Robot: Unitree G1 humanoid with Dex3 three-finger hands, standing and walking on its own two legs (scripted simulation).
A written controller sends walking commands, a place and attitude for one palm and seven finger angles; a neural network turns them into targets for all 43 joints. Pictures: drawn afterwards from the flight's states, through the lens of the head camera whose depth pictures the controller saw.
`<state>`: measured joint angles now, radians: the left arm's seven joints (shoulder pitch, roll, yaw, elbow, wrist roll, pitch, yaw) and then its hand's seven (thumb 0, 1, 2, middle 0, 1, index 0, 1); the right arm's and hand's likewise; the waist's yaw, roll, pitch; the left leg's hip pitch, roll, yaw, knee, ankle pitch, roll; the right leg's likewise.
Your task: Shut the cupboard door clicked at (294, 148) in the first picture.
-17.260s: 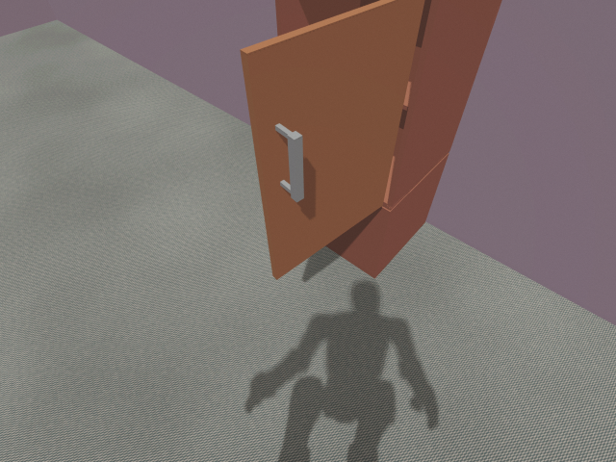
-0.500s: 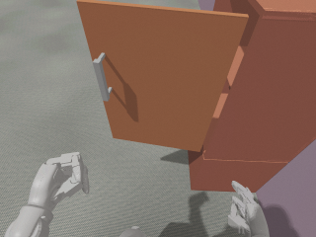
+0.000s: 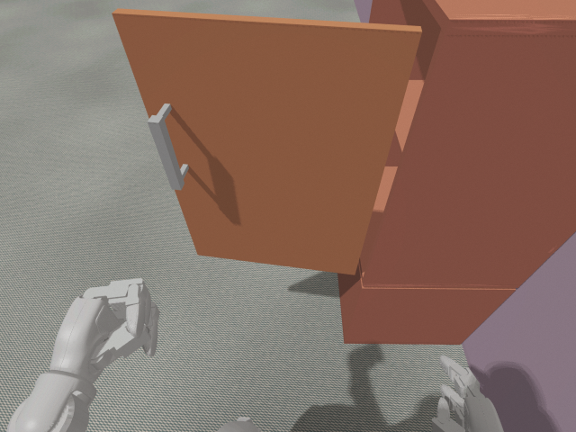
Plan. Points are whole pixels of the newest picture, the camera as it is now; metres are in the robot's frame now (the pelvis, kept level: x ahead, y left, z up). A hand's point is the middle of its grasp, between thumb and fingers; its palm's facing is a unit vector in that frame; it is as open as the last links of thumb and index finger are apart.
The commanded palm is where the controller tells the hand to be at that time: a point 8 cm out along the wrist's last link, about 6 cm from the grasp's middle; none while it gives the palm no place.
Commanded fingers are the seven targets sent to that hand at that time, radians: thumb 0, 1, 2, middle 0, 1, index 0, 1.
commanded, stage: raise the hand and make a fist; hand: left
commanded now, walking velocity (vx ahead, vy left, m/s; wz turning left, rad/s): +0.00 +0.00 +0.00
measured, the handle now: (171, 148) +0.55 +0.25 +0.08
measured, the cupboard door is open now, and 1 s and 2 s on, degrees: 82 82 82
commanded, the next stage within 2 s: bring the fist close to the handle in 0.10 s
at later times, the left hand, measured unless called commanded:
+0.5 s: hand (153, 278) +0.28 +0.20 +0.09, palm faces -0.09 -1.00 -0.05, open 3.1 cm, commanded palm +0.27 +0.25 +0.09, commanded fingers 0.00 0.90 0.90 -1.30 -1.50 -1.30 -1.50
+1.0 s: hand (171, 212) +0.39 +0.21 +0.09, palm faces -0.10 -1.00 -0.01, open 3.1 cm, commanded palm +0.38 +0.26 +0.09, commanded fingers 0.00 0.90 0.90 -1.30 -1.50 -1.30 -1.50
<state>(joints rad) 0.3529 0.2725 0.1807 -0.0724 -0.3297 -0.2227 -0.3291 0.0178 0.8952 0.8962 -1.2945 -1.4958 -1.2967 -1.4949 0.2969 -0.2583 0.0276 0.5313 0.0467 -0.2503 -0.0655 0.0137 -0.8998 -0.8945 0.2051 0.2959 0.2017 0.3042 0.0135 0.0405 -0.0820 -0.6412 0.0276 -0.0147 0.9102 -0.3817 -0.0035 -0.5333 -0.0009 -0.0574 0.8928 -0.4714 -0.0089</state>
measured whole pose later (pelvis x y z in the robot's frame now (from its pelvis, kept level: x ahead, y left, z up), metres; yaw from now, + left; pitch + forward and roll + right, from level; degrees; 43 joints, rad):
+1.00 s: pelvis +0.01 +0.01 +0.00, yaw -1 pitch +11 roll -1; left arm -0.43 0.37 0.29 0.68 -0.26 -0.26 -0.40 0.02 0.90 0.90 -1.30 -1.50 -1.30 -1.50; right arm 0.29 -0.28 0.02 0.63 0.05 -0.15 -0.07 0.01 -0.90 -0.89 0.21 0.30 0.20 0.30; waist -0.03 0.02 -0.07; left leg -0.71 0.02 0.00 0.90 -0.37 0.01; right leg -0.62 -0.01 -0.04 0.89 -0.46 0.00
